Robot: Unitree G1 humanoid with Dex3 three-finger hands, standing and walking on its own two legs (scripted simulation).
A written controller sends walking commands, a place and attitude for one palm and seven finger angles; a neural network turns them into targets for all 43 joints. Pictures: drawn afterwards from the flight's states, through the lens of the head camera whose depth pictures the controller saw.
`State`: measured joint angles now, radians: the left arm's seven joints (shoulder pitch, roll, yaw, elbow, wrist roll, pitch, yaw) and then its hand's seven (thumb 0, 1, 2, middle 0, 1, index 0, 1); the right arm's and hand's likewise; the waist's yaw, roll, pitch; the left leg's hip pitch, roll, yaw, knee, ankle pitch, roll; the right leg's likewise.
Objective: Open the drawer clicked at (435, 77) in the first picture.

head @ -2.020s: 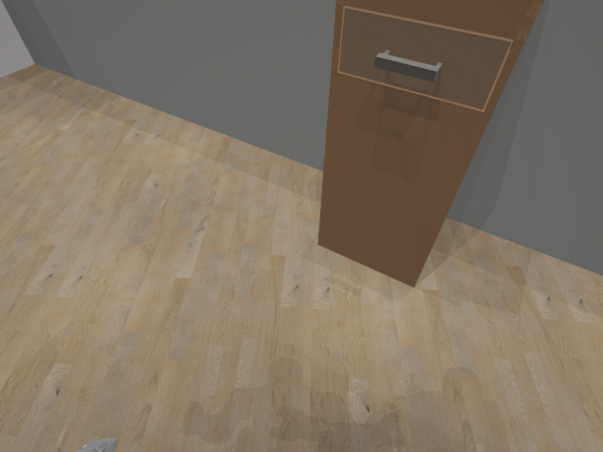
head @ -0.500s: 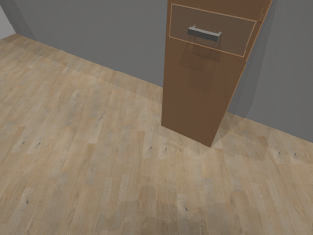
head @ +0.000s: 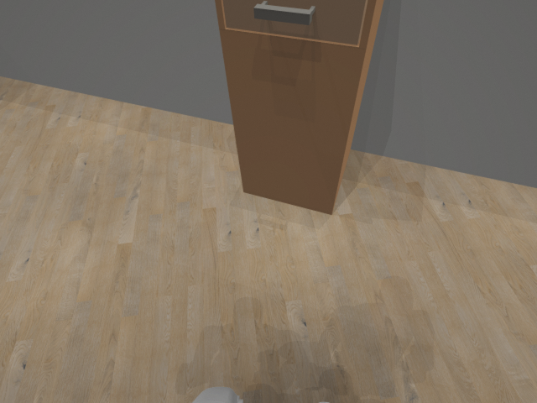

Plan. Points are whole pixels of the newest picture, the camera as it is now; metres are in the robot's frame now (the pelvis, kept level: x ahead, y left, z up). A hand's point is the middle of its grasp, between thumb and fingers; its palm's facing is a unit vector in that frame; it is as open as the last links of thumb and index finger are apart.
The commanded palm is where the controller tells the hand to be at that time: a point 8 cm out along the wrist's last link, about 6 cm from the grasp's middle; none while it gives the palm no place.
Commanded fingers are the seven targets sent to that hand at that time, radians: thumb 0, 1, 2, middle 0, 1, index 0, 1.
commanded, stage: turn to face it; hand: left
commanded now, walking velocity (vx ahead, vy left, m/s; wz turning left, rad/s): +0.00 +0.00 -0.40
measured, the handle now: (285, 10) +0.99 +0.04 +0.11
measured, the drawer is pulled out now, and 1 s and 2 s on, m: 0.00 0.00 0.00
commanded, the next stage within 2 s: take the last steps up to it in 0.38 s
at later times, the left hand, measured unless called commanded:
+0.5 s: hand out of the picture +0.09 +0.26 -0.15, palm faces -0.12 -0.97 -0.21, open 7.4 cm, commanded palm none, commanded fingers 0.00 0.90 0.90 -0.20 -0.30 -0.20 -0.30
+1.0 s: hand out of the picture +0.09 +0.21 -0.15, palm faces -0.18 -0.96 -0.21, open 7.2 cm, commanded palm none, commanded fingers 0.00 0.90 0.90 -0.20 -0.30 -0.20 -0.30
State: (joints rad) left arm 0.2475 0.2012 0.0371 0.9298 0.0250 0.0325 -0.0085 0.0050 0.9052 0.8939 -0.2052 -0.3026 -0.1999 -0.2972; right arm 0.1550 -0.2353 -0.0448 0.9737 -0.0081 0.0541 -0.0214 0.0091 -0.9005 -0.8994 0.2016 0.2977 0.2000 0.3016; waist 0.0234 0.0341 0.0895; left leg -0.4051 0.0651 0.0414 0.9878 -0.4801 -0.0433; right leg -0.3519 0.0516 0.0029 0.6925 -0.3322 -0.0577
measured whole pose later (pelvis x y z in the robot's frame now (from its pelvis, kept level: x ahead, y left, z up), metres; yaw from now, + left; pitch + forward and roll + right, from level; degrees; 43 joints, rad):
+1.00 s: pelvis +0.05 +0.03 +0.02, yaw -13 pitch -1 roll -1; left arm 0.35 0.16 0.05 1.09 0.03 -0.06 0.02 -0.01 0.94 0.89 -0.21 -0.30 -0.20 -0.30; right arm 0.39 -0.19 -0.06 1.11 -0.03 0.02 0.02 0.01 -0.90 -0.90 0.20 0.30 0.20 0.30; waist -0.03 0.03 -0.01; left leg -0.52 0.12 0.10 0.94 -0.28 -0.03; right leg -0.02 -0.03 -0.11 0.35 -0.31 0.01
